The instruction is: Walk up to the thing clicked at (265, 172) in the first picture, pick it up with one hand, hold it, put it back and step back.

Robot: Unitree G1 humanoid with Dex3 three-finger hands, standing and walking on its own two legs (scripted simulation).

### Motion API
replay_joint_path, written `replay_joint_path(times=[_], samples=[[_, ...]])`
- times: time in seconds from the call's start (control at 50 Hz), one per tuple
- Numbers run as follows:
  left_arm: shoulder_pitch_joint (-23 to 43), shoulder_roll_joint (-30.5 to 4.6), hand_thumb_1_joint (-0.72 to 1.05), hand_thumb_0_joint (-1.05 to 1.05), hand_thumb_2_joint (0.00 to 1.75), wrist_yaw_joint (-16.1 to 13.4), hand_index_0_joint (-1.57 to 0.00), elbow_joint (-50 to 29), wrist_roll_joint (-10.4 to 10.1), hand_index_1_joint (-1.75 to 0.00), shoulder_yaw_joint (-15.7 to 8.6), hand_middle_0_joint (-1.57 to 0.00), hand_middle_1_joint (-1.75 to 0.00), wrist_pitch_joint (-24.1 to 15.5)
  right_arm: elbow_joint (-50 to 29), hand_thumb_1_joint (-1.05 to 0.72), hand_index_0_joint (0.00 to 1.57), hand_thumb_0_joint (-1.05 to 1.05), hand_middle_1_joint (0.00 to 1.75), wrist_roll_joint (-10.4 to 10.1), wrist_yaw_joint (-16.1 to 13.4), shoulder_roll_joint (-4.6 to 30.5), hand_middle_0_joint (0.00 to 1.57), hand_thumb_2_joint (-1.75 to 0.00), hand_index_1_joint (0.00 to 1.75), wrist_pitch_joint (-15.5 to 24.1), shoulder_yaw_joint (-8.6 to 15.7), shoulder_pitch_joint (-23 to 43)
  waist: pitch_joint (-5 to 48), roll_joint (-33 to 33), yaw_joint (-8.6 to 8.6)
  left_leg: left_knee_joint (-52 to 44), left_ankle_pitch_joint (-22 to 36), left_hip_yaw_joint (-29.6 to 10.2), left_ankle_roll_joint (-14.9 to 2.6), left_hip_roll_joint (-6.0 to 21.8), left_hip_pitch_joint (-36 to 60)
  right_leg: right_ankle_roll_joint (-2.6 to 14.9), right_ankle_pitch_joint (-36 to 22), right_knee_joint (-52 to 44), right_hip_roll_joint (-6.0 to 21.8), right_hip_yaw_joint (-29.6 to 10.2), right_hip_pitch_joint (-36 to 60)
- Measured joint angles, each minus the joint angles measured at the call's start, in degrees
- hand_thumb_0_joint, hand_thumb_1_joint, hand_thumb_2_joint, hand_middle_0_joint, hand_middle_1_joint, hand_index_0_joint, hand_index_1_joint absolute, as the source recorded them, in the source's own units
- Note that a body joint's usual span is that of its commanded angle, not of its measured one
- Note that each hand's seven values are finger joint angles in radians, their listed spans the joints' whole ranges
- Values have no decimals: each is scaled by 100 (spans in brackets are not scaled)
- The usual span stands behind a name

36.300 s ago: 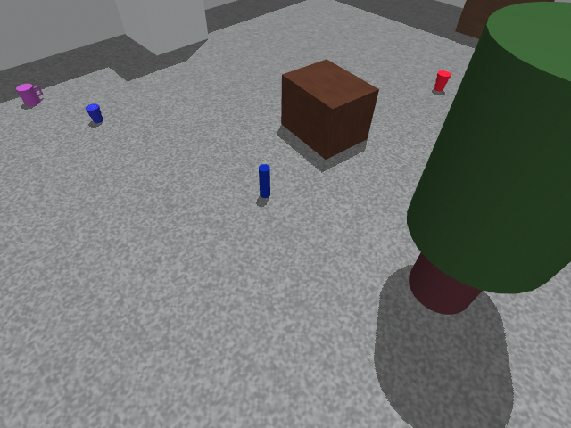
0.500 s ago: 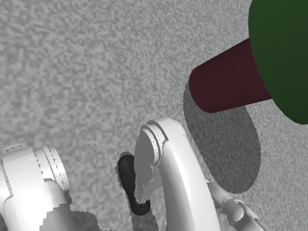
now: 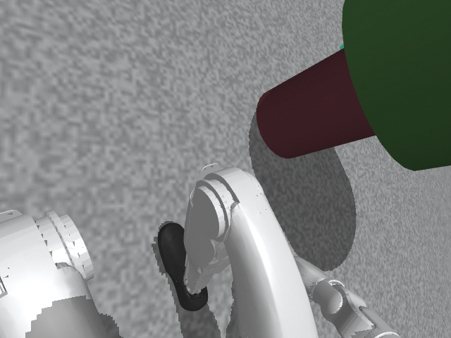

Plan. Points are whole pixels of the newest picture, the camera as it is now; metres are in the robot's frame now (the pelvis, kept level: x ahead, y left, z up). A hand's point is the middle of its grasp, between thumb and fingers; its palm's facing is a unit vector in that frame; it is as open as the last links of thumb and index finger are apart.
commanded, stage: lower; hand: left
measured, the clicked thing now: out of the picture +0.45 +0.32 -0.20
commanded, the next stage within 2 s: loosen in 0.02 s
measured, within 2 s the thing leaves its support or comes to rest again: neither
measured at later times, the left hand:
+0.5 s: hand out of the picture +0.47 +0.31 -0.16, palm faces +0.39 -0.92 +0.00, open 9.4 cm
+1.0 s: hand out of the picture +0.47 +0.36 -0.13, palm faces +0.47 -0.88 +0.01, open 17.1 cm
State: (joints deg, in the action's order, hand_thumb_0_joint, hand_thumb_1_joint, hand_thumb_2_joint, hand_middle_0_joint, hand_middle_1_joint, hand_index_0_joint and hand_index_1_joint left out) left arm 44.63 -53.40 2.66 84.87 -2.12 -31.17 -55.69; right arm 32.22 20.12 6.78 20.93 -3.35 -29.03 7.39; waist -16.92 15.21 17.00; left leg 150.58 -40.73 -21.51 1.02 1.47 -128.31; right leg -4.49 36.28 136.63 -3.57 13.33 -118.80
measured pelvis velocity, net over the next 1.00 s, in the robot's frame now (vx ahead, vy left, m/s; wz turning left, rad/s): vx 0.00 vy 0.00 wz -0.02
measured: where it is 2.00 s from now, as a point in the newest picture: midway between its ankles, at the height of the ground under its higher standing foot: (133, 314)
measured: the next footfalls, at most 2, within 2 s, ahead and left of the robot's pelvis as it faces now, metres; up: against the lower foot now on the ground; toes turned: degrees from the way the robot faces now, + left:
none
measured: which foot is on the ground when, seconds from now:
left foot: down 0.00-1.00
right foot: down 0.00-1.00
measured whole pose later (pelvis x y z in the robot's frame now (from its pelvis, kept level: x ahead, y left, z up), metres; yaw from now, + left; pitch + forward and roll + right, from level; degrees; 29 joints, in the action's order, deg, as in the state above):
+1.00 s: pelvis +0.00 +0.00 +0.00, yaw -1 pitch +15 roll -18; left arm 45.4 -57.0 6.6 76.8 -3.8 -37.2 -54.4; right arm 30.3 18.9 5.2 20.8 -5.4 -29.0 6.8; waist -16.3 15.4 16.0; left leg 150.0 -40.7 -21.9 0.4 2.4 -127.8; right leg -4.1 35.3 135.1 -4.3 13.8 -118.2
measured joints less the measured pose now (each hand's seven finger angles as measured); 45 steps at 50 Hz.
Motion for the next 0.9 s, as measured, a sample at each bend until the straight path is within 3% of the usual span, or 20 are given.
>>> replay_joint_path(times=[0.24,0.4,0.56,0.74,0.9], samples=[[3,-71,-2,-1,107,-66,-93,106,-65,-103,106,-88,-105,-145,-62,-90,20,0,30,35,-17,11,21,-89,30,-21,-126,93,-38,52,-22,29,-1,-54,-47,32,28,-23,-50,-49,-52,40,55],[60,-88,2,0,79,-58,-92,60,-141,-89,91,-88,-91,-271,-90,-91,21,0,30,47,-29,-5,21,-89,30,-13,-173,121,-29,110,-16,35,-19,-93,-51,34,58,-16,-49,-78,-64,73,101],[164,-201,-14,0,46,11,-70,136,-119,-59,175,-69,-60,-242,-158,-92,21,0,30,16,-38,3,21,-89,30,-81,-184,137,-4,48,17,21,-25,-111,-71,54,61,-9,-66,-123,-84,91,112],[81,-144,-31,-1,24,48,-45,206,-217,-33,157,-44,-34,-222,-196,-92,21,0,31,-14,-35,18,21,-89,30,-89,-218,111,24,39,6,-21,9,-106,-63,73,65,-23,-114,-154,-93,88,90],[103,-208,-44,-1,10,130,-20,-177,-237,-12,-257,-19,-13,-209,-202,-91,21,0,31,-44,-88,12,21,-89,30,-94,-191,98,-23,122,-33,-16,12,-96,-61,89,71,-9,-130,-142,-101,79,77]])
